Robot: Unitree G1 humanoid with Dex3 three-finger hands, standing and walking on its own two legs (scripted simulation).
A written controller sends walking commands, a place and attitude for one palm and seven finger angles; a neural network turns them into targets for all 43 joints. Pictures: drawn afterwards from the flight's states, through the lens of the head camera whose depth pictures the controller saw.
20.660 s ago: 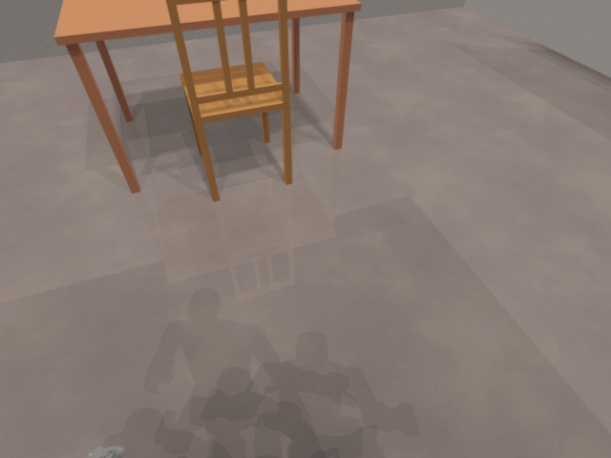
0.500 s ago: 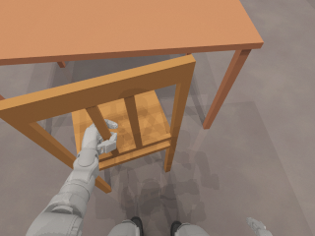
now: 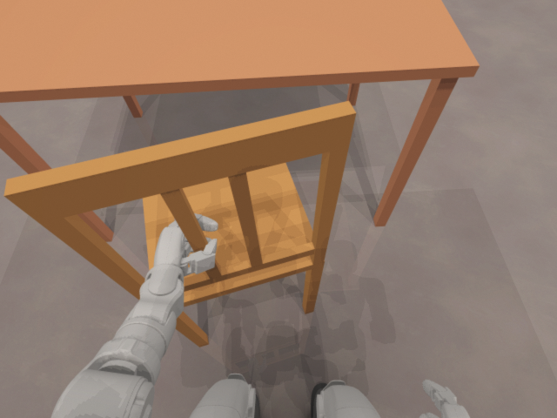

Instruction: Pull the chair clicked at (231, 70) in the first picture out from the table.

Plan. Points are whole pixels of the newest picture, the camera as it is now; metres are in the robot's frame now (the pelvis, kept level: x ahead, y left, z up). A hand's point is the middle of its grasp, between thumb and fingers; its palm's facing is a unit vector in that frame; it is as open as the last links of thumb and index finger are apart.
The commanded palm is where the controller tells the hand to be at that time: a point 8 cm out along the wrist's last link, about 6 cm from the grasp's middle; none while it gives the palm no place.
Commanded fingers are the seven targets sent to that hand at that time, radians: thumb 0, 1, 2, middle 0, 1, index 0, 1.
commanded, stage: step backward, pulling the chair out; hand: left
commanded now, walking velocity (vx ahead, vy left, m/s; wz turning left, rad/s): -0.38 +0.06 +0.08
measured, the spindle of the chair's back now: (197, 239) +0.39 +0.15 -0.05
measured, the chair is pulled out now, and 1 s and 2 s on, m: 0.18 0.26 0.42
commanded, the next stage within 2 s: none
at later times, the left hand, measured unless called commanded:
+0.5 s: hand (203, 278) +0.32 +0.13 -0.05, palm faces -0.04 -0.98 -0.22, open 5.5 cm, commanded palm +0.30 +0.18 -0.05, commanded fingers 0.00 0.90 0.90 -0.50 -1.45 -0.50 -1.45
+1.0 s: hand (197, 305) +0.28 +0.13 -0.05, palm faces -0.05 -0.98 -0.21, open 5.5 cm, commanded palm +0.26 +0.18 -0.05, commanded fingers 0.00 0.90 0.90 -0.50 -1.45 -0.50 -1.45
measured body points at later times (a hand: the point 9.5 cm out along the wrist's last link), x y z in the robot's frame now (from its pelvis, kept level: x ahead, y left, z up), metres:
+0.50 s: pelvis -0.06 +0.01 +0.00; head +0.04 +0.00 +0.44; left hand +0.32 +0.18 -0.04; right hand +0.04 -0.25 -0.14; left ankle -0.03 +0.17 -0.72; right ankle +0.08 -0.11 -0.72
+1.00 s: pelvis -0.10 +0.02 +0.00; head +0.00 +0.01 +0.44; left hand +0.28 +0.18 -0.04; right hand +0.01 -0.25 -0.13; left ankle -0.08 +0.16 -0.72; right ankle -0.01 -0.11 -0.72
